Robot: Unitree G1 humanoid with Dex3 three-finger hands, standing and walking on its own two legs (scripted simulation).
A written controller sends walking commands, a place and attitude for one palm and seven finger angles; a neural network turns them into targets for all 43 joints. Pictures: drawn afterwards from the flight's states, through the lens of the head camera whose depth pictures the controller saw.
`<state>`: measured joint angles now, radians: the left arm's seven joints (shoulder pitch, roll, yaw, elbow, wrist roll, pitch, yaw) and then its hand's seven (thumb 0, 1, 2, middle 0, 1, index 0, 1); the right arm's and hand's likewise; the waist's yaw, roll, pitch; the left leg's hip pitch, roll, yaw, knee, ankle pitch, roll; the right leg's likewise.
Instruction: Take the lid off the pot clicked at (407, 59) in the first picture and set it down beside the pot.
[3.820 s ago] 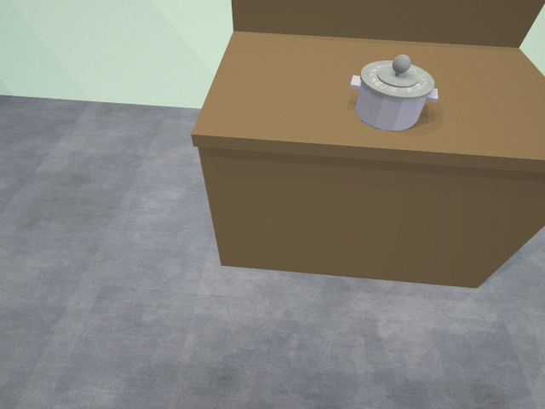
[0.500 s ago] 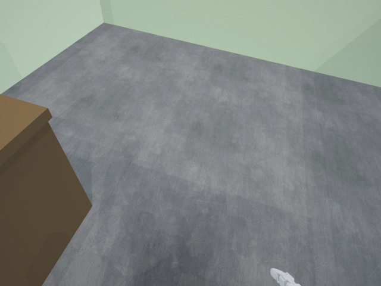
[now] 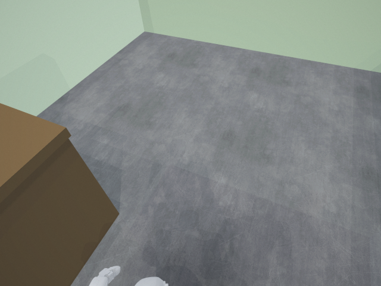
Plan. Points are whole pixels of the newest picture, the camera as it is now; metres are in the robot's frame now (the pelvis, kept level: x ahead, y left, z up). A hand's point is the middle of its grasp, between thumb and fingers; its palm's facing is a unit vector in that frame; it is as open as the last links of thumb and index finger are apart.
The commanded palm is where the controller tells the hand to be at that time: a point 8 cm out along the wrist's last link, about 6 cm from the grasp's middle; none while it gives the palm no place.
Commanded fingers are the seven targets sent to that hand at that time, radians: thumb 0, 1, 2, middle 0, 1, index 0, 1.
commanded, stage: turn to face it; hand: left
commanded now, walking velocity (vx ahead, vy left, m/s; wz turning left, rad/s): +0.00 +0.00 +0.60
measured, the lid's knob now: out of the picture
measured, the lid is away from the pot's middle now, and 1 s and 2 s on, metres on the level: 0.00 0.00 0.00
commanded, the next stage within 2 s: take the last steps up to it in 1.72 s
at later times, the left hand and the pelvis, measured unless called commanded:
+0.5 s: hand out of the picture -0.05 +0.27 -0.18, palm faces +0.36 -0.89 -0.26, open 7.4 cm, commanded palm none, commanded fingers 0.00 0.90 0.90 -0.20 -0.30 -0.20 -0.30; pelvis -0.01 +0.04 +0.00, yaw +18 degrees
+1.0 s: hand out of the picture -0.02 +0.20 -0.14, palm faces +0.57 -0.77 -0.29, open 7.4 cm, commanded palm none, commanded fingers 0.00 0.90 0.90 -0.20 -0.30 -0.20 -0.30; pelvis +0.01 -0.01 +0.00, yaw +36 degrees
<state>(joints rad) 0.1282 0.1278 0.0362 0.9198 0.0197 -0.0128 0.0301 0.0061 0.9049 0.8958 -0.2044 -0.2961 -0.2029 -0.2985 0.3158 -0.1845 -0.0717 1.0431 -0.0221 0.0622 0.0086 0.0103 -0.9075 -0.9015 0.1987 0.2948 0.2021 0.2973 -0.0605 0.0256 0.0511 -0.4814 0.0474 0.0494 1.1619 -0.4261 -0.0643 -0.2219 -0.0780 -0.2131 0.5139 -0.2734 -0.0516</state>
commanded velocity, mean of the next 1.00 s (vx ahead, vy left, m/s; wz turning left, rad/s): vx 0.00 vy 0.00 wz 0.60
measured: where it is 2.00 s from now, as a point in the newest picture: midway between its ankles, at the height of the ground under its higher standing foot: outside the picture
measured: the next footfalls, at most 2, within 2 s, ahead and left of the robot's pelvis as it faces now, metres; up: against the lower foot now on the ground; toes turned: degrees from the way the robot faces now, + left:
left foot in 0.32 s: +0.04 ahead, +0.15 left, +0.00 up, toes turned +20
right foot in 0.80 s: +0.10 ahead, -0.08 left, +0.00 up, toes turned +28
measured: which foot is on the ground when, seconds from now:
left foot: up 0.00-0.30, down 0.32-0.80, up 0.82-1.00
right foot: down 0.00-0.32, up 0.34-0.78, down 0.80-1.00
